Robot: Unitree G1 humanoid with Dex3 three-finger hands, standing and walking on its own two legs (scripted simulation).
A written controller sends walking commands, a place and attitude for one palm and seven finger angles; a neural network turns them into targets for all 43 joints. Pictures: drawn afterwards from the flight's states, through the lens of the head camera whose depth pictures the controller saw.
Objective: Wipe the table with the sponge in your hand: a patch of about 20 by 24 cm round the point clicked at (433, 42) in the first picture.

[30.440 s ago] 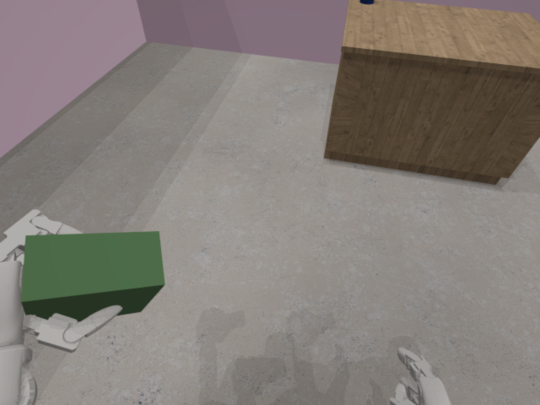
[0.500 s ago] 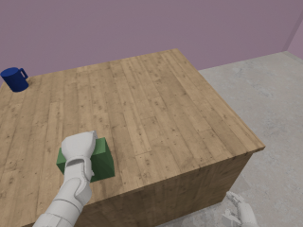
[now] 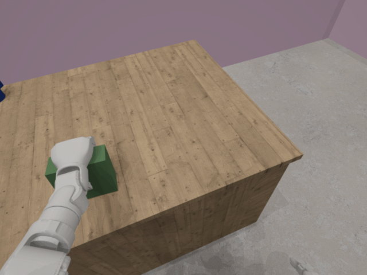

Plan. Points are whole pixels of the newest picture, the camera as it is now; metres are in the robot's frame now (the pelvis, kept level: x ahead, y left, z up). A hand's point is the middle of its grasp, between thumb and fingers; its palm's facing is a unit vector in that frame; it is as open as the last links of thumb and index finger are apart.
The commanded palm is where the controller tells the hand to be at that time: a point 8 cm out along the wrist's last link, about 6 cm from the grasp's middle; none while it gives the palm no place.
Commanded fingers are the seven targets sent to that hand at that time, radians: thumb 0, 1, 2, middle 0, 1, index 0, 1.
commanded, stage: wipe forward along the middle lane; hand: left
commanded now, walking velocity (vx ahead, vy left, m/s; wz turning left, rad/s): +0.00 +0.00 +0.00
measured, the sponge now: (87, 179) +0.35 +0.28 -0.03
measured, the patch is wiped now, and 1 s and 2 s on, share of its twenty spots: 1.00 1.00 1.00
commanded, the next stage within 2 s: slide back across to the first lane in 0.70 s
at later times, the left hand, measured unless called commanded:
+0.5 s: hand (76, 148) +0.41 +0.32 +0.02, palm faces -0.13 -0.02 -0.99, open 10.2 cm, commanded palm +0.40 +0.32 +0.06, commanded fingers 0.00 0.10 1.30 -1.20 -1.60 -1.20 -1.60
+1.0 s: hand (73, 139) +0.44 +0.34 +0.02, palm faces -0.09 -0.03 -1.00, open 10.2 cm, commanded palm +0.41 +0.34 +0.07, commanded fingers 0.00 0.10 1.30 -1.20 -1.60 -1.20 -1.60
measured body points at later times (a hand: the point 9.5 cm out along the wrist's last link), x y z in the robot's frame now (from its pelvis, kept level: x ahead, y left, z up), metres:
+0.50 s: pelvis +0.01 +0.02 +0.00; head +0.07 +0.00 +0.44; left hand +0.42 +0.31 +0.07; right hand +0.10 -0.26 -0.13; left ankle +0.03 +0.16 -0.72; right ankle +0.04 -0.10 -0.72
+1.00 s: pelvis +0.02 +0.04 +0.00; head +0.09 +0.04 +0.44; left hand +0.44 +0.34 +0.07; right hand +0.09 -0.22 -0.14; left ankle +0.03 +0.16 -0.72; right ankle +0.04 -0.10 -0.72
